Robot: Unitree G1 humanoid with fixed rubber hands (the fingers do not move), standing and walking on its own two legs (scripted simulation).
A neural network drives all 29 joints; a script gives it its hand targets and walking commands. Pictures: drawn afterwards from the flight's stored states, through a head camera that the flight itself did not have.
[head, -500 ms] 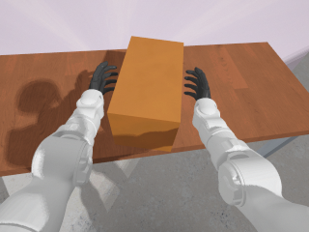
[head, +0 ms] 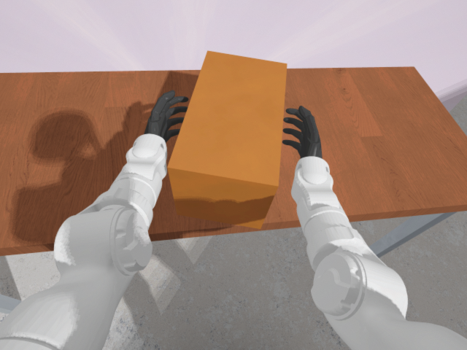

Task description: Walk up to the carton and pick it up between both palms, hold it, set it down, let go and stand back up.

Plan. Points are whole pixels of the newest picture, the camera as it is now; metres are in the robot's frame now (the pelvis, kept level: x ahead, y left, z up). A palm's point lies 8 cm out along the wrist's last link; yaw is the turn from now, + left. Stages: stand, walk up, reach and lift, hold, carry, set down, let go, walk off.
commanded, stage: reach and lift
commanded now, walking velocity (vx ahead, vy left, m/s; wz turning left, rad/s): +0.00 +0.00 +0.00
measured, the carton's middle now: (233, 137) +0.50 -0.02 +0.03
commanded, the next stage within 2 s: none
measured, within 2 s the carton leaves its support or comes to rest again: leaves its support in 1.60 s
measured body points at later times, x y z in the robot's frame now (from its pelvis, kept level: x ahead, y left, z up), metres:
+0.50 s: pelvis +0.00 +0.00 +0.00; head +0.08 +0.03 +0.44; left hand +0.49 +0.12 +0.07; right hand +0.43 -0.14 +0.07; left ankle +0.00 +0.11 -0.74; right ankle -0.01 -0.14 -0.74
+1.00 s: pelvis +0.00 +0.00 +0.00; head +0.08 +0.03 +0.44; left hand +0.48 +0.12 +0.07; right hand +0.43 -0.14 +0.07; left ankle +0.00 +0.11 -0.74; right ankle -0.01 -0.14 -0.74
